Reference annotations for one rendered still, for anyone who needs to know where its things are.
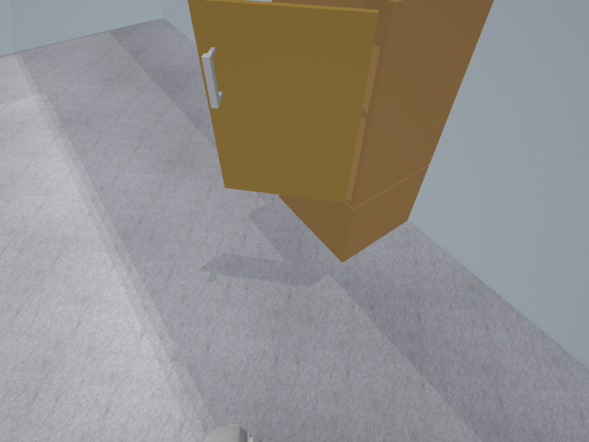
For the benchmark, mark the cupboard door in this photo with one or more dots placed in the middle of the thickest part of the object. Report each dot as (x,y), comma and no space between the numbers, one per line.
(293,79)

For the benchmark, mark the handle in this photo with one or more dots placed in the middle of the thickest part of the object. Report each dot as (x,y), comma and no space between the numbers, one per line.
(210,77)

